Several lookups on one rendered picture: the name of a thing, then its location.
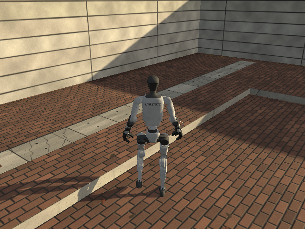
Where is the right robot upper arm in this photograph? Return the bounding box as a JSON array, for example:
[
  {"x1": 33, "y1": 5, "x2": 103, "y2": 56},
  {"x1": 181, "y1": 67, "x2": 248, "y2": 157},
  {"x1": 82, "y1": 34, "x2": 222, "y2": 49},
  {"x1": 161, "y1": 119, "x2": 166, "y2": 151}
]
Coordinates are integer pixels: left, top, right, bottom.
[{"x1": 163, "y1": 96, "x2": 177, "y2": 123}]

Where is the robot torso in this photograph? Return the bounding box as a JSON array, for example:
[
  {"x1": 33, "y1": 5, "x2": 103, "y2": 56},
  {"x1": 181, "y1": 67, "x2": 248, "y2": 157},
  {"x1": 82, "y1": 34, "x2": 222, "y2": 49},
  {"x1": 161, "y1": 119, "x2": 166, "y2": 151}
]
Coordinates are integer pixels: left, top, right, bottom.
[{"x1": 142, "y1": 96, "x2": 164, "y2": 143}]

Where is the robot left forearm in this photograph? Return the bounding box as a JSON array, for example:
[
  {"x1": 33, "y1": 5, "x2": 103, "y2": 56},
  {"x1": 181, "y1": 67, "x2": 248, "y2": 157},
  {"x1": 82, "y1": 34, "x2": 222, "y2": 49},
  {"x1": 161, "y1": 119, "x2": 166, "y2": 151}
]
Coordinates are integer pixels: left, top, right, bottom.
[{"x1": 124, "y1": 115, "x2": 134, "y2": 134}]

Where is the left robot foot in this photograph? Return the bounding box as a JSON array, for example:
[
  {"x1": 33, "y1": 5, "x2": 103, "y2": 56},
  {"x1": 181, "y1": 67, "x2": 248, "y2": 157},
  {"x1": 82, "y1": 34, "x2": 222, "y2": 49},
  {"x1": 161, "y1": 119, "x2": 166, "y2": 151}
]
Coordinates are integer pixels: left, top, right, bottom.
[{"x1": 136, "y1": 180, "x2": 143, "y2": 188}]

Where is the robot right hand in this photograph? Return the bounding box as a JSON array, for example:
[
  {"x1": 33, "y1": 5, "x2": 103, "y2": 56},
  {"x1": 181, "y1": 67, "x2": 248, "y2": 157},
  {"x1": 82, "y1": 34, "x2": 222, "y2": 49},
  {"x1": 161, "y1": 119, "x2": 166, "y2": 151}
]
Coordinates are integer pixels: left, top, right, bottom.
[{"x1": 172, "y1": 131, "x2": 183, "y2": 140}]

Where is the left robot upper arm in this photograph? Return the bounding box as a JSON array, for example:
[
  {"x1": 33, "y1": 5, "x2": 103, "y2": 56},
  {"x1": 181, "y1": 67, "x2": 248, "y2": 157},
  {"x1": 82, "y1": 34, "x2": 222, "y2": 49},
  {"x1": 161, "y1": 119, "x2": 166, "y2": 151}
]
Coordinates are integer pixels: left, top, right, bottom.
[{"x1": 130, "y1": 96, "x2": 143, "y2": 123}]

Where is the robot right forearm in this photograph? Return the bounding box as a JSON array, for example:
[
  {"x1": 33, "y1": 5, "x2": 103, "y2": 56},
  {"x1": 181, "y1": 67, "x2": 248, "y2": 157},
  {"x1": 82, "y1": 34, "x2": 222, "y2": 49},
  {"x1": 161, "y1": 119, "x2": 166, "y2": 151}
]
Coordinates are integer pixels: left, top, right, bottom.
[{"x1": 172, "y1": 115, "x2": 182, "y2": 133}]

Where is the robot left hand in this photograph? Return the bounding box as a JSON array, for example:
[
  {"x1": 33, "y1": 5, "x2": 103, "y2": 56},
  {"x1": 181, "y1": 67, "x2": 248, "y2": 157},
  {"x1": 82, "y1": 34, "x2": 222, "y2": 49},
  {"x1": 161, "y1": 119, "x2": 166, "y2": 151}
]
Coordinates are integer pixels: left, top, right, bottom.
[{"x1": 122, "y1": 132, "x2": 133, "y2": 143}]

